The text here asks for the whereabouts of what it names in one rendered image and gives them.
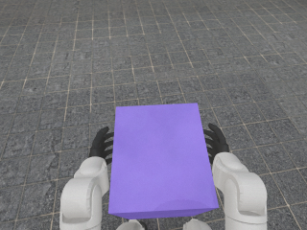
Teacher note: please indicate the carton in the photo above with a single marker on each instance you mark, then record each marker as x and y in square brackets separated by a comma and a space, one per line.
[160, 165]

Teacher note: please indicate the robot left forearm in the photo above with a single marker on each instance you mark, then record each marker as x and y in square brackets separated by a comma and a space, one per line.
[81, 197]

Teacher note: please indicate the robot right forearm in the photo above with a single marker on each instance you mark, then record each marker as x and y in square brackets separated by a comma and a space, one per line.
[245, 194]

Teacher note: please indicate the left robot hand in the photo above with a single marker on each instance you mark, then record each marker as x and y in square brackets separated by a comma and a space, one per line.
[99, 145]

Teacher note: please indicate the robot right thigh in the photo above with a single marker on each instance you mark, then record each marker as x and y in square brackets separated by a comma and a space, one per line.
[196, 225]

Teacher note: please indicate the right robot hand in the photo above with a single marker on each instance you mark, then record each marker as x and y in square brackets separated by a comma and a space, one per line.
[218, 142]

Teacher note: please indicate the left robot shin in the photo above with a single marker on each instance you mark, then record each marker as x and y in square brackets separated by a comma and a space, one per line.
[134, 220]

